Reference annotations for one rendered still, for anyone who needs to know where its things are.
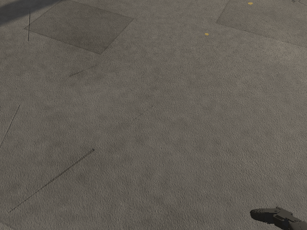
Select right robot hand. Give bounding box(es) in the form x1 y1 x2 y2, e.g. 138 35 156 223
250 206 307 230

